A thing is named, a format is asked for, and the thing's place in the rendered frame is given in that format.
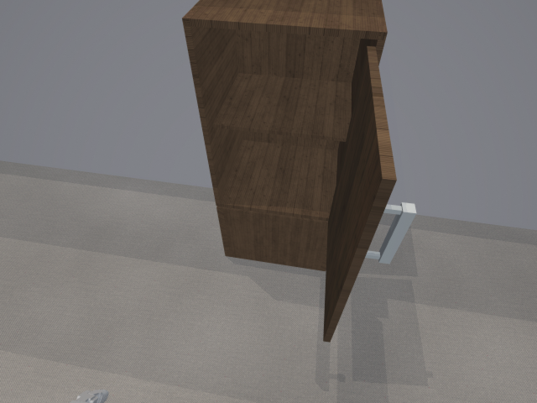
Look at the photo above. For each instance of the handle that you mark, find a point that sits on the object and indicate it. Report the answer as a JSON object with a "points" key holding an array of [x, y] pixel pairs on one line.
{"points": [[405, 214]]}

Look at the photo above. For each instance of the cupboard door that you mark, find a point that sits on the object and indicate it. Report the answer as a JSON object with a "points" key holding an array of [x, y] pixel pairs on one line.
{"points": [[365, 182]]}

